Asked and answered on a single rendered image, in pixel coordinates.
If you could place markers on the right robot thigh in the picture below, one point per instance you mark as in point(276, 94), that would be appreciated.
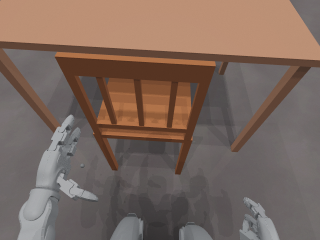
point(193, 232)

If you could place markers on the left robot hand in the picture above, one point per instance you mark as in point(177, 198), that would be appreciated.
point(57, 158)

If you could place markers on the left robot forearm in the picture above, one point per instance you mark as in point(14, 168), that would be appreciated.
point(38, 215)

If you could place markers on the right robot hand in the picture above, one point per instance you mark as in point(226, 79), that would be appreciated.
point(262, 229)

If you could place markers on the left robot thigh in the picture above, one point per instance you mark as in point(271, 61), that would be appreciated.
point(129, 228)

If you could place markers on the robot thigh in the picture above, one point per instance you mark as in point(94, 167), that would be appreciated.
point(193, 232)
point(129, 228)

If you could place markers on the table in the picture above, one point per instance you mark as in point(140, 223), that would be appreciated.
point(267, 32)

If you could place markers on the chair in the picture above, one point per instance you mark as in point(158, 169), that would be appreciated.
point(146, 98)

